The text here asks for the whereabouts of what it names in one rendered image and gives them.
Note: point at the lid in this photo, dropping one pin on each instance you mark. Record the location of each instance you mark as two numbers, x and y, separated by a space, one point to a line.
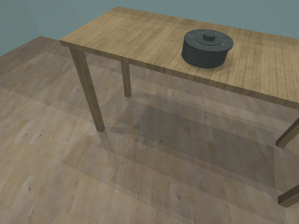
221 43

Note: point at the knob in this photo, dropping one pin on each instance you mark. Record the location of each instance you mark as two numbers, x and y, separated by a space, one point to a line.
209 35

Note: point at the pot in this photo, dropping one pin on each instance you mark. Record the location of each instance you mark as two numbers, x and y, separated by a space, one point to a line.
202 59

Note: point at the table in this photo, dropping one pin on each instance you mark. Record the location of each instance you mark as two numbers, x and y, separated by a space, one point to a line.
259 65

